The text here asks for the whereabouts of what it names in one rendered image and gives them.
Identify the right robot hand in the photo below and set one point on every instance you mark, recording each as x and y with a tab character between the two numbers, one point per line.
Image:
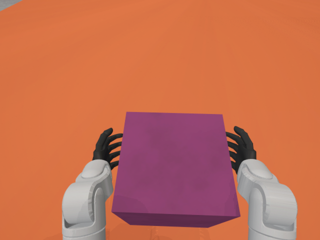
244	149

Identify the robot right forearm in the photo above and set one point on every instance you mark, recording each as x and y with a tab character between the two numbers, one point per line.
272	207

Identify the left robot hand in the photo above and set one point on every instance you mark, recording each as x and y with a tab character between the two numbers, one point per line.
103	149

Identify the carton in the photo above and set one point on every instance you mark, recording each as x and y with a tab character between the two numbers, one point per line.
175	170

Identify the robot left forearm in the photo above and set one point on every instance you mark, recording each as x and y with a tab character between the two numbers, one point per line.
84	203

